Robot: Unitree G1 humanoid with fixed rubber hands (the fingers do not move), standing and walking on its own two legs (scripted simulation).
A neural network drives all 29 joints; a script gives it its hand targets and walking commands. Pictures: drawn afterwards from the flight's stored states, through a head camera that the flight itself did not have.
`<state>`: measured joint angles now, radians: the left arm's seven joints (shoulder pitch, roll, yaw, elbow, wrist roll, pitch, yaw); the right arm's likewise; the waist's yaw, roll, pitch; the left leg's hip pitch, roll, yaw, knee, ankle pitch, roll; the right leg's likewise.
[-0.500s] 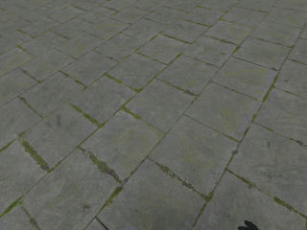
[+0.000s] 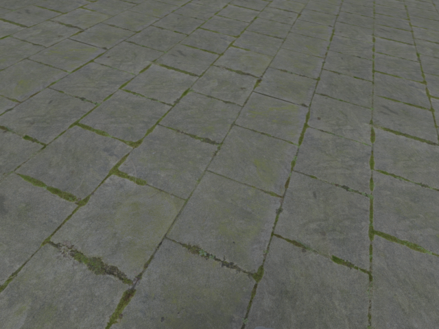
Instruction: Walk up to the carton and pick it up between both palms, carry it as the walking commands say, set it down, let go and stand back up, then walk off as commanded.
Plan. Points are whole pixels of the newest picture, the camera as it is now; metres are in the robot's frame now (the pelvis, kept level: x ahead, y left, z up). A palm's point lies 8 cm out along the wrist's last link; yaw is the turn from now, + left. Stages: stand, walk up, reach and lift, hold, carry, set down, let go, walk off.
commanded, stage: walk up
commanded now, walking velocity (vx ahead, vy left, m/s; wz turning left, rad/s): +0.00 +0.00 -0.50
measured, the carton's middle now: out of the picture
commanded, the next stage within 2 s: none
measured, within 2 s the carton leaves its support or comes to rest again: neither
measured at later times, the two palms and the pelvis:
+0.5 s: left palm out of the picture +0.16 +0.16 -0.11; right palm out of the picture -0.04 -0.31 -0.13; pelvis -0.01 -0.04 +0.00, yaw -16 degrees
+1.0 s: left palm (223, 265) +0.31 +0.01 -0.15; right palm out of the picture -0.13 -0.30 -0.11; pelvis +0.08 -0.12 -0.01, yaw -31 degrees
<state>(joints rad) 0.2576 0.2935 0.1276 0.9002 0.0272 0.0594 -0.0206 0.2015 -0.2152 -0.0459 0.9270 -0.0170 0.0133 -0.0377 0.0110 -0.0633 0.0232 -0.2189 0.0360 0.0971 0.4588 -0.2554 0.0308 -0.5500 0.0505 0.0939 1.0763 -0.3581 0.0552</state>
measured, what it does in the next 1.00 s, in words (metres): steps to the right, turning right: right foot, then left foot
